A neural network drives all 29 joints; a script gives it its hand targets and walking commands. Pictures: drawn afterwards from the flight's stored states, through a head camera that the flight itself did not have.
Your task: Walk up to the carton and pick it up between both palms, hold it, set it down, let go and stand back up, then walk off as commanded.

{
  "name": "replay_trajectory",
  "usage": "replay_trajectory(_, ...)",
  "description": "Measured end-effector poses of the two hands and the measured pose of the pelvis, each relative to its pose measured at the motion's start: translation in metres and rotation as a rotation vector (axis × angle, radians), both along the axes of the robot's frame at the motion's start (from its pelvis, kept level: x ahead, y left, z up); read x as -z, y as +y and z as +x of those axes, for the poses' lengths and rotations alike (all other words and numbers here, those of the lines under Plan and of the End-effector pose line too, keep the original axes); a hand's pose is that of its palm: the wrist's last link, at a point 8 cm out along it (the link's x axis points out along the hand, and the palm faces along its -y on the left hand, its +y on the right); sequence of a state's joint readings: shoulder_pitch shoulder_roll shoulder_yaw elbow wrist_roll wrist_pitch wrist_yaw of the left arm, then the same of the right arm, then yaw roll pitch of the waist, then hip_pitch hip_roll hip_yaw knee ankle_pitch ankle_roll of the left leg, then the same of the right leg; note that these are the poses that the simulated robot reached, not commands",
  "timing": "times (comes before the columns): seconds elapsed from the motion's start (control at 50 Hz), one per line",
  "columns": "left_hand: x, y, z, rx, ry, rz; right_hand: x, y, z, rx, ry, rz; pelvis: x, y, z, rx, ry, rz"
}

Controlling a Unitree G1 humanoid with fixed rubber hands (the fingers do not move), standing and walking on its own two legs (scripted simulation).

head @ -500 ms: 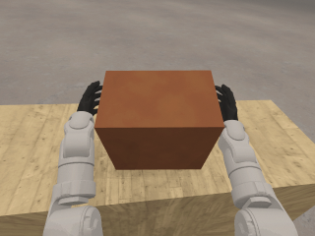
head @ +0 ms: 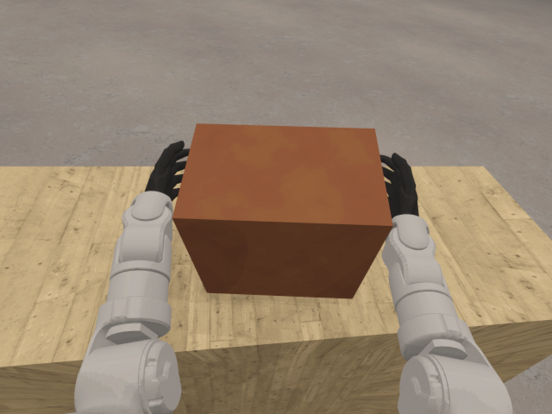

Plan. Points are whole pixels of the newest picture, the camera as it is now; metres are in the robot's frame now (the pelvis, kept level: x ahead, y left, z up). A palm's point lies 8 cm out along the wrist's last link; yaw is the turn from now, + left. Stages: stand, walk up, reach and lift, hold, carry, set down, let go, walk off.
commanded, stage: set down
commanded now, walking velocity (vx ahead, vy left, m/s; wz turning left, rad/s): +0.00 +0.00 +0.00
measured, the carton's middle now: (281, 219) +0.41 +0.00 +0.09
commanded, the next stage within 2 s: none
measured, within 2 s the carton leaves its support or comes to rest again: neither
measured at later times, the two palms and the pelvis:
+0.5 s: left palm (172, 193) +0.42 +0.18 +0.11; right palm (397, 218) +0.39 -0.17 +0.12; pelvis +0.01 +0.00 +0.00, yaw -1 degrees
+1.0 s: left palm (174, 202) +0.43 +0.18 +0.08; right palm (387, 227) +0.40 -0.17 +0.09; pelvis +0.01 +0.00 +0.00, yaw -1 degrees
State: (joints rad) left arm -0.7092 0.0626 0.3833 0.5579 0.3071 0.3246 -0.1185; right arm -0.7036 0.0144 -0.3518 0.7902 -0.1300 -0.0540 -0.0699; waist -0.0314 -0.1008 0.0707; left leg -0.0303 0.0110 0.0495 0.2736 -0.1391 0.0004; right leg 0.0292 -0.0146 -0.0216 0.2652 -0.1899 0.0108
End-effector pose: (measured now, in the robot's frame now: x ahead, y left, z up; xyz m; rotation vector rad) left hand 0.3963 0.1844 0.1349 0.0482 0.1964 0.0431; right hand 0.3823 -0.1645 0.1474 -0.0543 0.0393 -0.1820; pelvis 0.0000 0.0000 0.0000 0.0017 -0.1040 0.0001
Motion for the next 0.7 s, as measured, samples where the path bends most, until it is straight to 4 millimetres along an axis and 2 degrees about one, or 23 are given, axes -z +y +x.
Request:
replay_trajectory(0.16, 0.012, -0.002, 0.009, 0.011, 0.024, 0.001, 0.011, -0.002, 0.005, 0.012, 0.025, 0.001, 0.000, 0.001, 0.005, 0.000, 0.017, -0.001)
replay_trajectory(0.38, 0.018, -0.007, 0.021, 0.031, 0.031, 0.006, 0.020, -0.006, 0.009, 0.034, 0.036, 0.009, 0.001, 0.003, 0.011, 0.008, 0.048, -0.002)
replay_trajectory(0.7, 0.033, -0.005, 0.030, 0.041, 0.064, -0.005, 0.041, -0.004, 0.012, 0.054, 0.074, 0.026, 0.001, 0.005, 0.010, 0.014, 0.095, -0.002)
